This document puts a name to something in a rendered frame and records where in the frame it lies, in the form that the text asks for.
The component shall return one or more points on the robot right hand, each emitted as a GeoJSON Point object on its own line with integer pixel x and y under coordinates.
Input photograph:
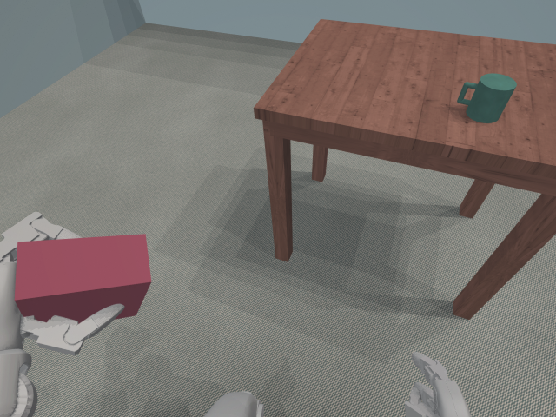
{"type": "Point", "coordinates": [446, 398]}

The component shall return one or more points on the table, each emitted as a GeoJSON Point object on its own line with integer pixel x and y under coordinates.
{"type": "Point", "coordinates": [391, 93]}

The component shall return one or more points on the robot left hand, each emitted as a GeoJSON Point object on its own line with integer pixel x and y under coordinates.
{"type": "Point", "coordinates": [58, 333]}

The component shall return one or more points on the sponge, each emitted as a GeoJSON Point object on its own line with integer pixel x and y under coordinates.
{"type": "Point", "coordinates": [75, 278]}

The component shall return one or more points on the robot left forearm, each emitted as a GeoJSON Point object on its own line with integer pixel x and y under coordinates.
{"type": "Point", "coordinates": [18, 395]}

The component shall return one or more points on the left robot thigh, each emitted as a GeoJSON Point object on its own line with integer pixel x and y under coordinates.
{"type": "Point", "coordinates": [236, 404]}

